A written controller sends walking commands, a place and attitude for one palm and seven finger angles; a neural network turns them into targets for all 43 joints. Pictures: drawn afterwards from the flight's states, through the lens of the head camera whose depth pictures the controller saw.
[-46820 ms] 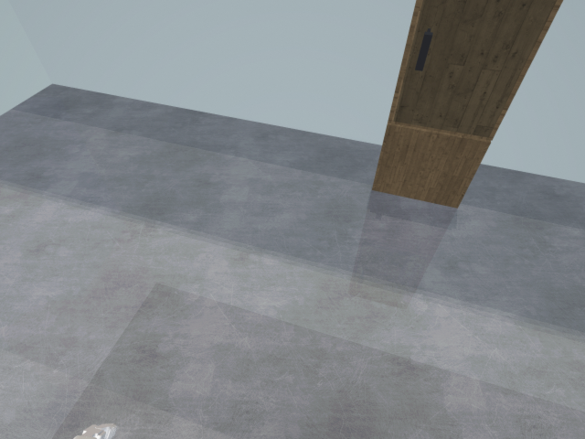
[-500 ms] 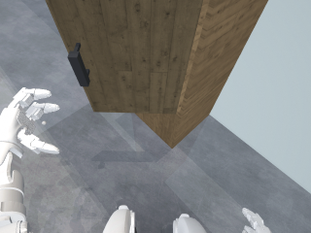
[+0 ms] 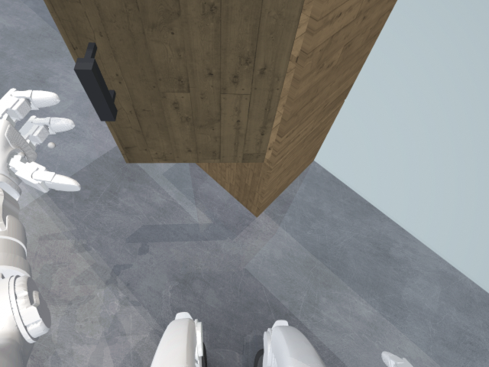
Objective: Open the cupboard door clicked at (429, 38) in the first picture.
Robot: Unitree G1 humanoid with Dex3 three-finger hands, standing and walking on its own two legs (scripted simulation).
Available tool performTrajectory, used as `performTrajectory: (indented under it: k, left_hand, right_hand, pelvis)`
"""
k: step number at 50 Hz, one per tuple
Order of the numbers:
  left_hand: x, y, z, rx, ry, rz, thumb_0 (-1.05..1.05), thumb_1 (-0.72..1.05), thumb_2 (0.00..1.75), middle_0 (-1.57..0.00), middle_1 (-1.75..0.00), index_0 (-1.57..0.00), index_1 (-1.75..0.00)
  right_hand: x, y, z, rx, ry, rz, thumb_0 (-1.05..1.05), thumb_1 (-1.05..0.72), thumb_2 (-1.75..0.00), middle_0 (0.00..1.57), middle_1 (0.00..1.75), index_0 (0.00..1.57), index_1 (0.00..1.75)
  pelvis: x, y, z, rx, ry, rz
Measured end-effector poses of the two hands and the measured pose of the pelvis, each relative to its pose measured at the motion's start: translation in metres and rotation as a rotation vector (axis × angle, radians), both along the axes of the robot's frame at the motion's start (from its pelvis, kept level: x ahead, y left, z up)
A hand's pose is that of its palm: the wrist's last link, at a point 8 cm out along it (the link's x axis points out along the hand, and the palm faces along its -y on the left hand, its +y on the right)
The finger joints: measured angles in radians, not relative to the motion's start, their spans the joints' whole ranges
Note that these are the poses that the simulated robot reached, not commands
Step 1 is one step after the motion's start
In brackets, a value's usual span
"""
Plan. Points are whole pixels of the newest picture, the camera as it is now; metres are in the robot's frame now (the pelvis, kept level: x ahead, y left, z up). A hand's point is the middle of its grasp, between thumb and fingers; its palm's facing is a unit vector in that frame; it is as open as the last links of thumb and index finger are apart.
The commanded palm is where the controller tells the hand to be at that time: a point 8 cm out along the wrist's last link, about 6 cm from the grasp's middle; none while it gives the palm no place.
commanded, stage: move the hooked fingers beside the handle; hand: left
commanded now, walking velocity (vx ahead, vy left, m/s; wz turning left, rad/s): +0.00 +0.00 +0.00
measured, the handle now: (100, 83) +0.58 +0.25 +0.06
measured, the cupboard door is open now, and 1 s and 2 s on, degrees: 46 46 46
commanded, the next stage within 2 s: slide the fingers in behind the handle in 1.42 s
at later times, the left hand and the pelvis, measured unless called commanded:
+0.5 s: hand (52, 111) +0.50 +0.31 +0.07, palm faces +0.04 -1.00 -0.01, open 14.0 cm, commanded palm +0.50 +0.34 +0.06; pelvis +0.00 +0.01 -0.01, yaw -2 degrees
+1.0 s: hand (58, 101) +0.53 +0.31 +0.06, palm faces +0.05 -1.00 -0.01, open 14.0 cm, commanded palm +0.52 +0.33 +0.06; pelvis +0.01 +0.02 -0.01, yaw -2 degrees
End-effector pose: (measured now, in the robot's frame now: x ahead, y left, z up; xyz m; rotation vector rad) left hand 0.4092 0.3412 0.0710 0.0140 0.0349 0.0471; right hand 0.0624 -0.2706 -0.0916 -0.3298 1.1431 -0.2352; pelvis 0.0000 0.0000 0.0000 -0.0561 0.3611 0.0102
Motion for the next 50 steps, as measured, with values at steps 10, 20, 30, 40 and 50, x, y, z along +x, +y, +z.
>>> performTrajectory:
  k: [10, 20, 30, 40, 50]
  left_hand:
    - [0.03, 0.008, -0.002, -0.006, -0.001, 0.004, -0.01, -0.5, 0.3, -0.3, -1.2, -0.3, -1.2]
    - [0.054, 0.019, -0.001, -0.01, -0.014, 0.004, -0.01, -0.5, 0.3, -0.3, -1.2, -0.3, -1.2]
    - [0.086, 0.021, -0.001, -0.016, -0.014, 0.001, -0.01, -0.5, 0.3, -0.3, -1.2, -0.3, -1.2]
    - [0.1, 0.025, -0.01, -0.001, 0.015, -0.003, -0.01, -0.5, 0.3, -0.3, -1.2, -0.3, -1.2]
    - [0.099, 0.023, -0.013, -0.007, 0.018, 0.0, -0.01, -0.5, 0.3, -0.3, -1.2, -0.3, -1.2]
  right_hand:
    - [-0.025, 0.0, -0.004, -0.019, 0.096, -0.041, 0.01, -0.9, -0.9, 0.21, 0.3, 0.21, 0.3]
    - [-0.049, 0.003, -0.005, -0.038, 0.187, -0.072, 0.01, -0.9, -0.9, 0.21, 0.3, 0.21, 0.3]
    - [-0.063, 0.011, -0.005, -0.056, 0.239, -0.088, 0.01, -0.9, -0.9, 0.21, 0.3, 0.21, 0.3]
    - [-0.076, 0.025, -0.006, -0.035, 0.295, -0.113, 0.01, -0.9, -0.9, 0.21, 0.3, 0.21, 0.3]
    - [-0.073, 0.03, -0.002, -0.019, 0.32, -0.112, 0.01, -0.9, -0.9, 0.21, 0.3, 0.21, 0.3]
  pelvis:
    - [0.0, 0.004, -0.007, -0.012, 0.038, -0.01]
    - [-0.001, 0.009, -0.012, -0.029, 0.072, -0.013]
    - [-0.002, 0.015, -0.018, -0.046, 0.112, -0.013]
    - [0.0, 0.021, -0.02, -0.054, 0.139, -0.022]
    - [0.006, 0.022, -0.014, -0.056, 0.134, -0.014]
